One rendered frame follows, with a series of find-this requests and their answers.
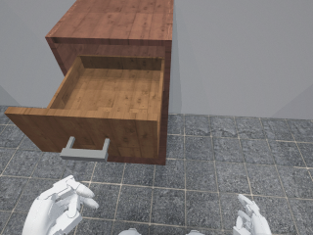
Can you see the cabinet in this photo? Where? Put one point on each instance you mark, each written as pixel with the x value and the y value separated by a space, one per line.
pixel 141 28

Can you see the drawer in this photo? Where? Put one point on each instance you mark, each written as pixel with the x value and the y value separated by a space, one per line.
pixel 101 97

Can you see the handle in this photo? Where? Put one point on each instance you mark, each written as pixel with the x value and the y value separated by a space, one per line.
pixel 86 155

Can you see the robot right hand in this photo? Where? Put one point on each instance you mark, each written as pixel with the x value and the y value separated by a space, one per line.
pixel 255 223

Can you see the robot left hand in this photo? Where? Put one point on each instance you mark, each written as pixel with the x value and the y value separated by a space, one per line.
pixel 44 212

